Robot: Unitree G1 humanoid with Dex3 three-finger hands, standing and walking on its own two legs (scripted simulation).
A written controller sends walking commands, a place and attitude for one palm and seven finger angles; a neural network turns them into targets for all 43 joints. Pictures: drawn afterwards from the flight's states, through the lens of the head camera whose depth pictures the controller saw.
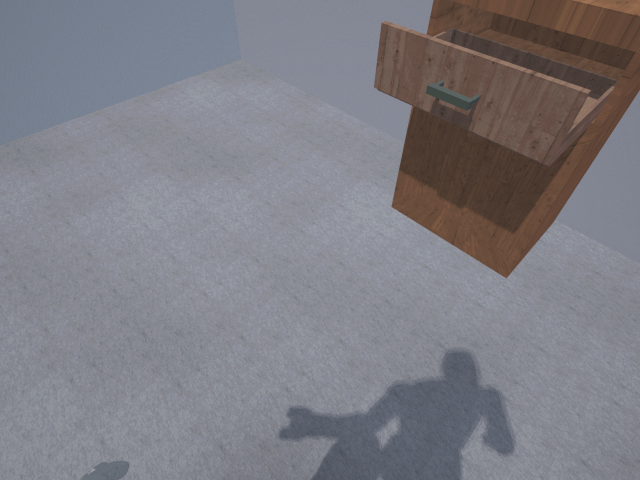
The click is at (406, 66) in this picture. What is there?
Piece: drawer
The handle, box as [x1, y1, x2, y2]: [426, 81, 479, 110]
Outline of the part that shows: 427,85 426,93 466,110 471,107 471,105 479,98 478,95 469,98 441,86 443,84 443,81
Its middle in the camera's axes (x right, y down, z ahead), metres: +0.33 -0.36 +0.96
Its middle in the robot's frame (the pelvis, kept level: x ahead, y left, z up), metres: +0.97 -0.29 +0.01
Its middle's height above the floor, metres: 0.79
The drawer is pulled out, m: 0.29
